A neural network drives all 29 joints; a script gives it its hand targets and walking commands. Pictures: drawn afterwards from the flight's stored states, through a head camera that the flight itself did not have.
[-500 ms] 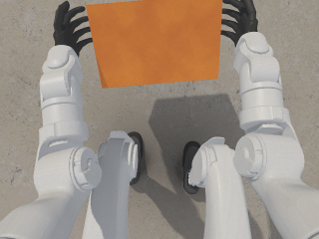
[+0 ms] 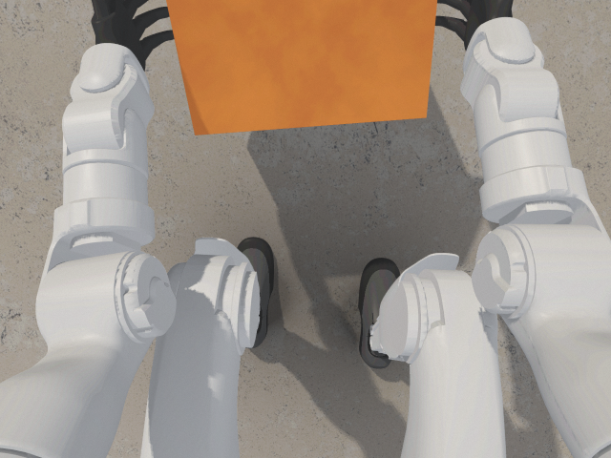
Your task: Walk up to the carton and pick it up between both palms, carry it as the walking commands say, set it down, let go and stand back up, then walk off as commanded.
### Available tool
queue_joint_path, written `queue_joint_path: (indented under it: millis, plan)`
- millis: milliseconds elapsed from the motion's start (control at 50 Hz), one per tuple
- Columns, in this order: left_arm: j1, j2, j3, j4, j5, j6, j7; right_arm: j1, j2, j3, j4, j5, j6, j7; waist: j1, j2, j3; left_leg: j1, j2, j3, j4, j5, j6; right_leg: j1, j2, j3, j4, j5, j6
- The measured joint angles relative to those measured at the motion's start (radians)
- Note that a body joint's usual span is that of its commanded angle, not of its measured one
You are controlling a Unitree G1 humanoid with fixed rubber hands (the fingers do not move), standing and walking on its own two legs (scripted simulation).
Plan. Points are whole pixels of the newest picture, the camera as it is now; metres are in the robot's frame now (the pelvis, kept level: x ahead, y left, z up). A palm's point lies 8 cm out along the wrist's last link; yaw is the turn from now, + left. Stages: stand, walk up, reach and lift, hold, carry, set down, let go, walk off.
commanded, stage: set down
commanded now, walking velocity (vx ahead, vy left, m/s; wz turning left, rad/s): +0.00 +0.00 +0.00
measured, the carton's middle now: (303, 43) +0.55 +0.06 -0.25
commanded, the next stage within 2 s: none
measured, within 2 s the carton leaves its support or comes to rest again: neither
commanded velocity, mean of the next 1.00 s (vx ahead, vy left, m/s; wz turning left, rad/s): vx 0.00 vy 0.00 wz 0.00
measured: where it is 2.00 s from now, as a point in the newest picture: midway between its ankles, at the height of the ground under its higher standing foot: (314, 320)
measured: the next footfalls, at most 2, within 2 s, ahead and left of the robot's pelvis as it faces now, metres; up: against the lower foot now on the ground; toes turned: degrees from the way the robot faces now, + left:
none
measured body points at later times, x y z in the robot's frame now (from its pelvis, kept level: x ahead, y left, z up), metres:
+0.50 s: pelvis +0.00 +0.00 -0.04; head +0.36 +0.01 +0.23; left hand +0.53 +0.25 -0.18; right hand +0.57 -0.12 -0.20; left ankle +0.12 +0.12 -0.36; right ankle +0.10 -0.11 -0.36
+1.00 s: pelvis +0.00 +0.00 -0.04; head +0.37 +0.01 +0.22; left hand +0.53 +0.25 -0.20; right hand +0.58 -0.12 -0.21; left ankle +0.12 +0.12 -0.36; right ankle +0.10 -0.11 -0.36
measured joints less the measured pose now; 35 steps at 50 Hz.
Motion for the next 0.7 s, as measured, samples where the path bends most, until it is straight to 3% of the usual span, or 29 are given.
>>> queue_joint_path:
  millis: [240, 380, 700]
  plan:
    - [-0.097, 0.085, -0.068, 0.139, -0.075, -0.045, -0.002, -0.062, -0.038, 0.081, 0.085, 0.053, -0.039, -0.018, 0.011, 0.019, 0.103, -0.02, -0.005, -0.003, 0.088, -0.016, -0.005, -0.017, -0.002, -0.003, 0.092, -0.023, -0.004]
    - [-0.108, 0.12, -0.091, 0.188, -0.138, -0.073, 0.025, -0.09, -0.033, 0.12, 0.105, 0.087, -0.053, -0.02, -0.001, 0.035, 0.141, -0.012, -0.004, -0.001, 0.129, -0.025, -0.003, -0.009, 0.0, 0.0, 0.134, -0.033, -0.001]
    - [-0.158, 0.136, -0.073, 0.259, -0.135, -0.11, 0.007, -0.149, -0.046, 0.098, 0.161, 0.065, -0.072, 0.016, -0.007, 0.039, 0.208, 0.011, -0.001, 0.012, 0.146, -0.013, 0.006, 0.012, 0.004, 0.014, 0.155, -0.022, 0.008]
